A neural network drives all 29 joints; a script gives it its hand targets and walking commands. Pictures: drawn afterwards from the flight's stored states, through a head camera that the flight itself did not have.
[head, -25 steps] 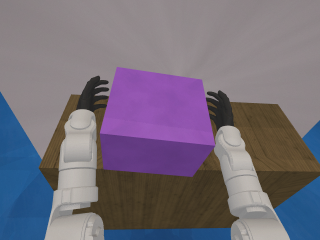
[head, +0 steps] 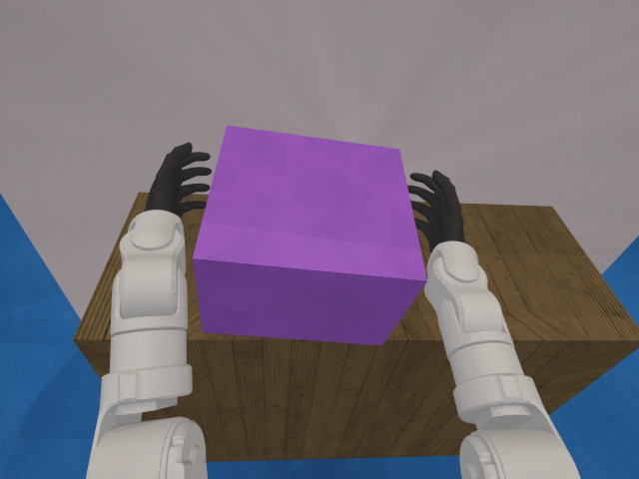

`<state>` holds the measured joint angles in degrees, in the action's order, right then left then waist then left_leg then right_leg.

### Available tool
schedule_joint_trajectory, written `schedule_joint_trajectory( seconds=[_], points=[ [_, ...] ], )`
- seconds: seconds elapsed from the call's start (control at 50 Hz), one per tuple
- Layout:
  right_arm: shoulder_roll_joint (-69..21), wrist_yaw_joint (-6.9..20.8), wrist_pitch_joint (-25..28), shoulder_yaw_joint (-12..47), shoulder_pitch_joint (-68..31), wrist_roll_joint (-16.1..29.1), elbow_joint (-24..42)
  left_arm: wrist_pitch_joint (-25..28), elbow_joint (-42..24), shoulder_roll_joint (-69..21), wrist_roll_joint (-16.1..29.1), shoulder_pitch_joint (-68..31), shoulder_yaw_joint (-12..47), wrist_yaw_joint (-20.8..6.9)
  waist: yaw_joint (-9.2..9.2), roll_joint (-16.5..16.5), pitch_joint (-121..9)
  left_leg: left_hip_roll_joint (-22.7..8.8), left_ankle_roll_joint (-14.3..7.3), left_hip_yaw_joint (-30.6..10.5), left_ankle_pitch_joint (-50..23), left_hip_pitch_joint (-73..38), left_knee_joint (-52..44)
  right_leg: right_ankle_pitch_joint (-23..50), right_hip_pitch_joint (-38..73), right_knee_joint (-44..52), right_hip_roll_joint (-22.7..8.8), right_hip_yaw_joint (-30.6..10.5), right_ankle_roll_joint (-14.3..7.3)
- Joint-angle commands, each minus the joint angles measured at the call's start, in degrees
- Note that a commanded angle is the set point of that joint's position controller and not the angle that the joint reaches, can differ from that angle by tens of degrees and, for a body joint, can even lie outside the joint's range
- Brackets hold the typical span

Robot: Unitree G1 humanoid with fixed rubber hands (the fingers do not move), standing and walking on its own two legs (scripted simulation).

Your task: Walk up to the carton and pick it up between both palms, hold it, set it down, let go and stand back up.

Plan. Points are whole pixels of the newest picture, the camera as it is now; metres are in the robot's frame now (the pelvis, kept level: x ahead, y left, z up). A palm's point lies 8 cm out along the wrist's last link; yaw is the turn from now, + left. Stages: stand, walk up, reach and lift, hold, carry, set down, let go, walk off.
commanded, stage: reach and lift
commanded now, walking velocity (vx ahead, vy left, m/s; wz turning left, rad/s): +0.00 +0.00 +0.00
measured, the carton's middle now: (305, 236) +0.39 +0.00 +0.10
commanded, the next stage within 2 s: hold in 0.44 s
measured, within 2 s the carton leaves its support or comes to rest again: neither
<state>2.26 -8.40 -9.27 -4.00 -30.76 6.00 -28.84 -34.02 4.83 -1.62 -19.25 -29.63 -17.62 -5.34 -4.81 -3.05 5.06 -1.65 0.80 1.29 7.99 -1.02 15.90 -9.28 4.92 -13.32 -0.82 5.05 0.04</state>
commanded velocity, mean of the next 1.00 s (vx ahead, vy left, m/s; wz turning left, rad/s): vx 0.00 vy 0.00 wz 0.00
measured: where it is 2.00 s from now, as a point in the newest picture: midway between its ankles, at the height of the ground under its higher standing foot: outside the picture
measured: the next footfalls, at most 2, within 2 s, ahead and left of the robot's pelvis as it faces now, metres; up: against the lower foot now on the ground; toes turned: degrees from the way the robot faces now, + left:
none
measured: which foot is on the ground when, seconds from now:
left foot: down 0.00-1.00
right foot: down 0.00-1.00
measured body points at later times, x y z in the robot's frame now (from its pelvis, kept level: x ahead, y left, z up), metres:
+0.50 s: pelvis +0.00 +0.00 +0.00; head -0.04 +0.02 +0.45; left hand +0.37 +0.17 +0.18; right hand +0.36 -0.17 +0.16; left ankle +0.02 +0.13 -0.75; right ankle -0.01 -0.11 -0.75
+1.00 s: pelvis -0.01 +0.00 +0.00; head -0.05 +0.02 +0.45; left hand +0.36 +0.17 +0.19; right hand +0.36 -0.16 +0.18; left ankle +0.02 +0.13 -0.75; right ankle -0.01 -0.11 -0.75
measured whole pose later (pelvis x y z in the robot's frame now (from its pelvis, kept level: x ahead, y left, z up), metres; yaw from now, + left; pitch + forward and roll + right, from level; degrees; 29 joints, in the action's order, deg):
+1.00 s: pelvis -0.01 +0.00 +0.00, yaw +0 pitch -10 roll +0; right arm 2.7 -8.9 -15.6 -3.1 -34.1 8.2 -26.4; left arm -41.5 0.0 -1.3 -19.8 -31.6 -19.2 -6.1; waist -4.7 -3.1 4.3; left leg -1.6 0.8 1.2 7.2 -1.7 15.6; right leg -8.8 5.5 -13.4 -0.7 5.1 -0.2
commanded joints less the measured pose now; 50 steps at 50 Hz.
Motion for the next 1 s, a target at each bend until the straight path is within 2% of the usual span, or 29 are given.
schedule_joint_trajectory(
  seconds=[0.0,0.04,0.06,0.1,0.24,0.32,0.38,0.48,0.6,0.66,0.7,0.72,0.74,0.76,0.82,0.9,0.98],
  points=[
    [-23.6,6.2,3.9,20.3,-36.1,2.1,16.3,1.4,-2.5,-22.5,6.3,-24.9,23.7,-7.4,0.01,2.2,-19.0,3.4,0.2,2.5,-13.1,-6.7,0.5,13.0,0.7,0.2,3.0,2.0,1.9],
    [-23.5,6.2,3.8,20.6,-37.0,2.4,16.0,1.0,-2.3,-22.4,6.0,-25.3,23.8,-7.2,0.37,2.5,-18.7,3.3,0.2,2.6,-13.2,-6.3,0.4,12.8,0.6,0.3,3.0,1.9,1.9],
    [-23.6,6.1,3.8,21.1,-37.0,2.7,16.8,0.9,-3.1,-22.4,6.1,-25.0,23.9,-7.2,0.38,2.5,-19.7,3.4,0.2,2.5,-14.8,-6.6,0.9,15.0,1.6,0.0,3.0,1.9,2.1],
    [-23.5,5.7,3.3,21.6,-36.0,3.3,16.3,0.6,-3.4,-22.2,6.2,-24.1,24.0,-7.2,-0.12,2.6,-19.5,3.5,0.5,2.4,-15.8,-7.1,1.2,16.6,2.2,-0.2,3.2,1.8,2.1],
    [-23.3,5.7,2.3,20.3,-37.4,3.0,15.7,-0.1,-2.8,-21.8,6.3,-26.3,23.2,-7.5,-0.23,2.5,-18.1,3.5,0.5,2.5,-12.5,-6.1,0.4,12.8,1.4,0.3,2.9,1.8,2.2],
    [-23.2,6.4,2.2,19.4,-38.4,2.7,14.6,-0.4,-3.4,-22.3,6.5,-28.3,23.9,-7.0,-0.27,3.7,-18.8,3.1,0.7,2.3,-11.8,-6.7,0.1,9.6,-1.2,0.7,3.1,2.2,1.3],
    [-22.9,6.3,1.8,20.1,-39.1,3.7,15.4,-1.4,-2.8,-22.4,6.5,-26.8,23.1,-6.9,0.30,2.8,-18.5,3.2,0.6,2.5,-12.9,-7.0,0.5,10.7,0.5,0.7,3.3,2.0,1.4],
    [-23.0,5.6,0.8,21.0,-38.2,4.8,17.2,-2.5,-5.6,-22.5,7.3,-26.9,24.3,-7.3,-0.66,3.0,-19.2,3.4,0.9,2.4,-14.8,-7.2,1.0,13.0,1.6,0.4,3.2,1.8,1.5],
    [-23.1,6.1,-0.3,20.0,-38.5,4.7,16.6,-3.2,-5.9,-22.3,6.6,-27.6,23.7,-7.3,-0.41,4.1,-17.5,3.2,1.0,2.4,-12.0,-5.8,-0.2,9.0,0.9,0.8,3.1,2.0,1.2],
    [-22.9,6.3,-0.6,20.7,-39.1,4.9,17.7,-3.7,-6.8,-22.1,6.9,-27.4,23.8,-7.2,0.01,3.2,-18.1,3.2,0.6,2.4,-11.9,-5.9,-0.2,9.0,0.8,0.9,3.2,2.0,1.2],
    [-22.8,6.2,-1.2,20.5,-39.4,4.6,16.9,-4.3,-5.6,-21.4,6.5,-27.3,22.8,-7.5,0.21,2.3,-16.9,3.4,0.1,2.8,-9.3,-4.8,-0.8,7.5,0.9,1.1,3.1,1.9,1.5],
    [-23.2,6.2,-1.4,20.3,-39.3,4.8,16.7,-4.5,-5.7,-21.4,6.5,-27.7,22.6,-7.6,-0.11,2.9,-15.9,3.3,0.0,2.8,-8.3,-4.3,-1.3,7.0,0.5,1.2,2.7,1.6,1.4],
    [-23.5,6.1,-1.4,20.7,-39.9,5.0,17.5,-4.6,-6.5,-22.0,6.3,-27.9,22.7,-7.7,0.43,3.0,-16.9,3.3,0.1,3.1,-8.8,-4.4,-1.2,7.1,0.6,1.0,2.9,1.6,1.5],
    [-23.8,6.0,-1.4,21.0,-40.1,5.4,18.3,-4.7,-7.6,-22.1,7.1,-28.7,23.8,-7.7,-0.24,3.2,-18.6,3.5,0.2,2.9,-9.5,-5.4,-0.6,8.4,1.0,0.9,2.8,1.5,1.4],
    [-23.5,5.6,-2.1,21.3,-39.8,5.5,18.6,-5.1,-7.2,-21.5,7.2,-27.7,23.4,-7.8,-0.11,2.5,-19.2,3.5,0.3,2.9,-11.0,-5.3,-0.2,10.7,2.1,0.6,3.0,1.4,1.4],
    [-23.3,5.9,-3.1,20.1,-38.7,5.2,16.6,-5.7,-7.1,-21.4,6.7,-28.3,22.6,-8.2,-0.39,3.1,-15.8,3.4,0.3,3.0,-8.2,-3.9,-1.6,6.7,1.2,1.2,2.9,1.6,1.3],
    [-23.3,5.9,-3.2,20.5,-40.4,5.6,18.1,-5.8,-7.2,-21.4,6.7,-28.6,22.5,-8.3,-0.06,3.2,-17.5,3.4,0.3,2.9,-9.1,-4.3,-1.1,7.4,1.6,1.0,3.0,1.5,1.4]
  ],
)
